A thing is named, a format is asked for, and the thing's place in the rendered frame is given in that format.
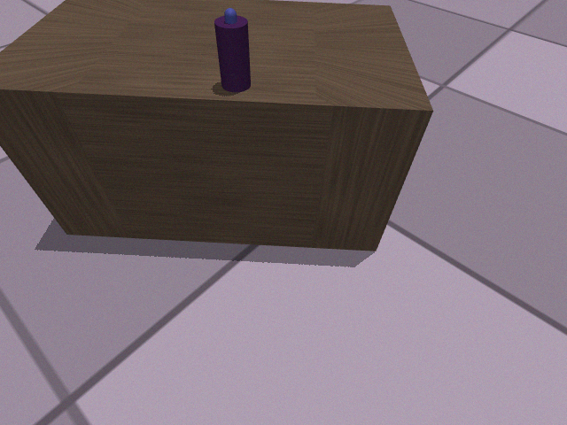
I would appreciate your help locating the bottle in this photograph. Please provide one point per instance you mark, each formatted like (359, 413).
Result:
(233, 51)

